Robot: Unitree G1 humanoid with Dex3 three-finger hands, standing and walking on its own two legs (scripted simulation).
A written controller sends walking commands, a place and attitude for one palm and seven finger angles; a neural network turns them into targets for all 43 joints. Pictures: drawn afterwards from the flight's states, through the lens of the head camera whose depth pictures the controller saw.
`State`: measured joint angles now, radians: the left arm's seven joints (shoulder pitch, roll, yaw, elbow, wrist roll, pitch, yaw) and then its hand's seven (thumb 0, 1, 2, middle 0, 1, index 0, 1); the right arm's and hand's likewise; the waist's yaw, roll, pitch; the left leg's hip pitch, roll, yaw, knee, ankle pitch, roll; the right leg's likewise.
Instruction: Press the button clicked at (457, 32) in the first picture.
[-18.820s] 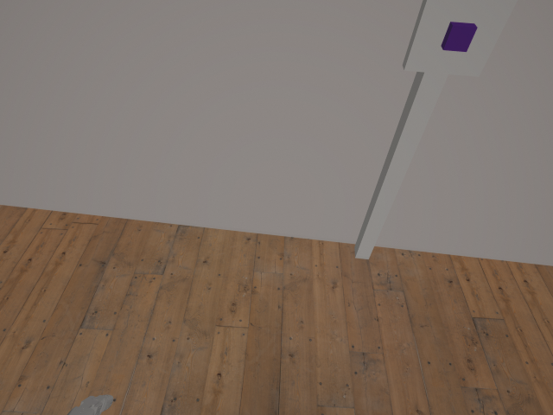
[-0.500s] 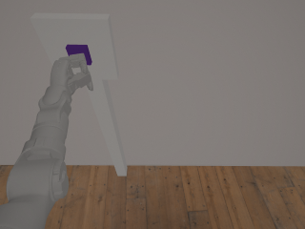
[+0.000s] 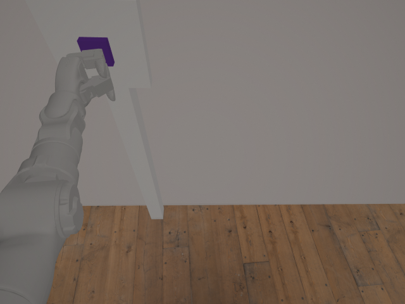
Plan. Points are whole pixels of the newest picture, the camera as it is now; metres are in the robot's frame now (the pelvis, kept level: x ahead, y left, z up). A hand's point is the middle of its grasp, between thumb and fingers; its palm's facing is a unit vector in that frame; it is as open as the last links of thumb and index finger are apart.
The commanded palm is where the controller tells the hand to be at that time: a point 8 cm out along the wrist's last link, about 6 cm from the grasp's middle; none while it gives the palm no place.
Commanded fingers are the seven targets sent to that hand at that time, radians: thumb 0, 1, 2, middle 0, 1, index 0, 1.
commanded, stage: hold the button down briefly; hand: left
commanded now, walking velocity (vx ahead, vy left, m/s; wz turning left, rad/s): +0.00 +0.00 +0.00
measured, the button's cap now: (97, 49) +0.55 +0.19 +0.20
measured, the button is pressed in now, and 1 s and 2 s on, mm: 8 0 0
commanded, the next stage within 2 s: pull the fist back off the button in 0.04 s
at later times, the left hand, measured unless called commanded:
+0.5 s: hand (110, 85) +0.49 +0.16 +0.17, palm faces -0.02 -1.00 +0.00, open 2.8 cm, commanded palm +0.46 +0.20 +0.17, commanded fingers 0.00 0.90 0.90 -1.30 -1.50 -1.30 -1.50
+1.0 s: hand (101, 111) +0.42 +0.16 +0.16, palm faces +0.00 -1.00 -0.01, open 3.1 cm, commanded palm +0.39 +0.21 +0.17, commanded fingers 0.00 0.90 0.90 -1.30 -1.50 -1.30 -1.50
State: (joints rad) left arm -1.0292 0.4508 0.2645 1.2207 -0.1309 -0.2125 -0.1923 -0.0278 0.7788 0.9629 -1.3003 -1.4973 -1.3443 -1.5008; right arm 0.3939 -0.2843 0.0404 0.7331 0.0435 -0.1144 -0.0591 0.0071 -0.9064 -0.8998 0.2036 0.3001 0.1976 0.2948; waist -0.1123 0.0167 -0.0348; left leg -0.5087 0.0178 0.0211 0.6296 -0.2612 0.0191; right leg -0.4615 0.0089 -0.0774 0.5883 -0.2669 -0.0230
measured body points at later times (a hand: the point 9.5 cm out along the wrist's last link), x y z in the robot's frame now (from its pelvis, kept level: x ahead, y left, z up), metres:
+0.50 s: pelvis +0.00 +0.01 +0.00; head +0.04 +0.01 +0.45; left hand +0.48 +0.21 +0.17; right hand +0.03 -0.26 -0.12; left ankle +0.03 +0.11 -0.73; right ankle +0.02 -0.11 -0.73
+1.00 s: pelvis +0.04 -0.01 +0.01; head +0.04 -0.02 +0.46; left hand +0.41 +0.22 +0.16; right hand +0.19 -0.26 -0.08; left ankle +0.03 +0.11 -0.73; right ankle +0.02 -0.11 -0.73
